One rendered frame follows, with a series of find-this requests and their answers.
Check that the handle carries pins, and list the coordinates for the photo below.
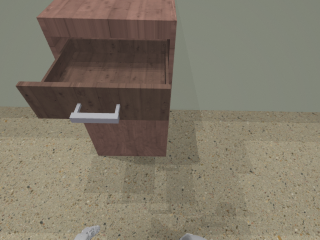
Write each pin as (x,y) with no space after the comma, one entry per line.
(104,118)

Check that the drawer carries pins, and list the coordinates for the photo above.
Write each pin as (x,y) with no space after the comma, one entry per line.
(101,73)

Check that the cabinet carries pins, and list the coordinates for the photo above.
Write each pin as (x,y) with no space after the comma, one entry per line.
(153,20)

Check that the robot left hand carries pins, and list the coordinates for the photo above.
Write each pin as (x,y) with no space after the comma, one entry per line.
(88,233)

